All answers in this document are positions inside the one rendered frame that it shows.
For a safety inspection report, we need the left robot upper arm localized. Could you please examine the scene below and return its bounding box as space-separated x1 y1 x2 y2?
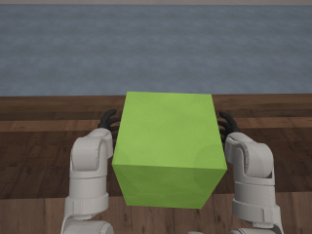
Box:
63 220 114 234

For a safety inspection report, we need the robot right hand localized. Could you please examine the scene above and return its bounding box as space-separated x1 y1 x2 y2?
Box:
217 111 240 151

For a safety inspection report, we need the carton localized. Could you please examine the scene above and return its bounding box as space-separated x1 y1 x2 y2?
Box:
111 92 227 210

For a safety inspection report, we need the right robot forearm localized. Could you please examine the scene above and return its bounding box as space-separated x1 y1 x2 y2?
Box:
224 132 284 234

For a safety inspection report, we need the left robot forearm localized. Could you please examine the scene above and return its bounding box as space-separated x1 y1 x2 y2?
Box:
60 128 113 234

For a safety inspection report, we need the robot left hand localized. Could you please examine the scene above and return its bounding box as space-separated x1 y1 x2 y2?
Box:
97 108 122 147

